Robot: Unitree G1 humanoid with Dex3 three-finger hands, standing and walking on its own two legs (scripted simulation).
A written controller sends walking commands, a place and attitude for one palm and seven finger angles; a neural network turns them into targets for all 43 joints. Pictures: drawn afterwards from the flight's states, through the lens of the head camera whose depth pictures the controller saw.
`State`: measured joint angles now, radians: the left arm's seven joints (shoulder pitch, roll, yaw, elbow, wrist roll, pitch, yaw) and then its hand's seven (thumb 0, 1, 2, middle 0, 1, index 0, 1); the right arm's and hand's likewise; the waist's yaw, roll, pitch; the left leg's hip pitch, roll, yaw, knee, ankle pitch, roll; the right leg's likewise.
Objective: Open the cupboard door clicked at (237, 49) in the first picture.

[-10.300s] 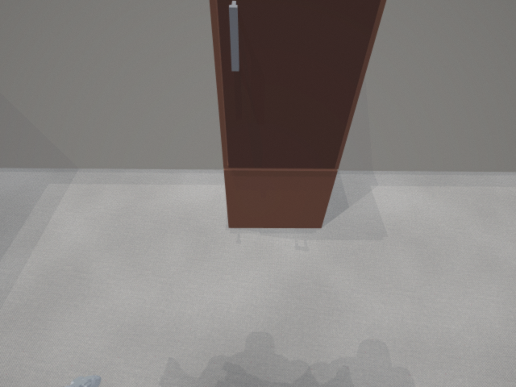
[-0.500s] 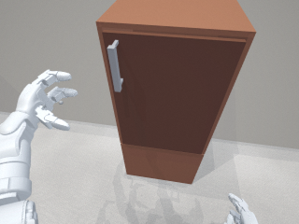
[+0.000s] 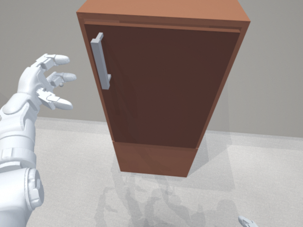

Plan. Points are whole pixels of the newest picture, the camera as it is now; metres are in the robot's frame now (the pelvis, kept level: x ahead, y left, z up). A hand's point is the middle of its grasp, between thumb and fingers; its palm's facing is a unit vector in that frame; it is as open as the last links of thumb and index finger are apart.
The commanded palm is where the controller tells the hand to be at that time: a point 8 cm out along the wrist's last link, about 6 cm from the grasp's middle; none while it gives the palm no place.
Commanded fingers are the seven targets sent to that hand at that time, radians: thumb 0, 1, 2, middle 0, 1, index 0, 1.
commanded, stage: move the hooked fingers beside the handle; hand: left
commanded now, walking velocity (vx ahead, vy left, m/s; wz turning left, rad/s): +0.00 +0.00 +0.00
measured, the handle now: (103, 62) +0.54 +0.15 +0.16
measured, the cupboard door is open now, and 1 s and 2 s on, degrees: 0 0 0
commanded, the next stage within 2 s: slide the fingers in behind the handle in 1.34 s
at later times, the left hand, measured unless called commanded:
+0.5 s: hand (75, 68) +0.49 +0.22 +0.17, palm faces -0.07 -1.00 +0.03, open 14.0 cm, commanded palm +0.48 +0.28 +0.16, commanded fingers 0.00 -0.50 0.30 -0.30 -1.20 -0.30 -1.20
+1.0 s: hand (70, 69) +0.50 +0.24 +0.16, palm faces -0.07 -1.00 +0.03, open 14.0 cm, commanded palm +0.48 +0.28 +0.16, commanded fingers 0.00 -0.50 0.30 -0.30 -1.20 -0.30 -1.20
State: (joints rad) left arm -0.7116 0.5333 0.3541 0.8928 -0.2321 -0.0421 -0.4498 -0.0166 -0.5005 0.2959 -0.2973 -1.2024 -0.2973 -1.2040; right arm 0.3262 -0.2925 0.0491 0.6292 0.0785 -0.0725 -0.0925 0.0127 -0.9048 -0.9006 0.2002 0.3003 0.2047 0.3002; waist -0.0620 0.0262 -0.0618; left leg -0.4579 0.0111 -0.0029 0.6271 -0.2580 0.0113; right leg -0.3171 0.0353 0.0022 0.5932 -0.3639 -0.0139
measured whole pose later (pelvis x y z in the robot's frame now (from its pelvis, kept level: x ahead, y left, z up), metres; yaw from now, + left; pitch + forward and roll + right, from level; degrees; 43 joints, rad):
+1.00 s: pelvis +0.01 +0.01 -0.01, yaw -1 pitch +13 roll -2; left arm -0.96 0.65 0.40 1.17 -0.16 -0.15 -0.45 -0.02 -0.50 0.30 -0.30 -1.20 -0.30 -1.20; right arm 0.41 -0.30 0.03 0.65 0.05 0.01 -0.06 0.01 -0.91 -0.90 0.20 0.30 0.21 0.30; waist -0.13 0.02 -0.10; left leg -0.64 0.03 0.00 0.74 -0.32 0.02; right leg -0.49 0.05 0.01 0.67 -0.40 0.00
